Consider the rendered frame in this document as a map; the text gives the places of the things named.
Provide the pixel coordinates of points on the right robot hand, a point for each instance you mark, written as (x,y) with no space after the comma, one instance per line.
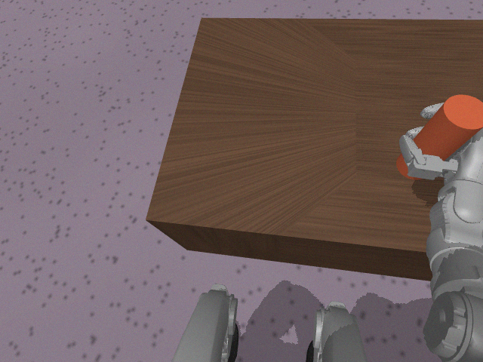
(465,163)

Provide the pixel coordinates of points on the can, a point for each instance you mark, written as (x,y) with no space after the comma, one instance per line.
(458,119)

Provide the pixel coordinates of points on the right robot arm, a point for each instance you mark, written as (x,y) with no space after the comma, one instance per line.
(454,247)

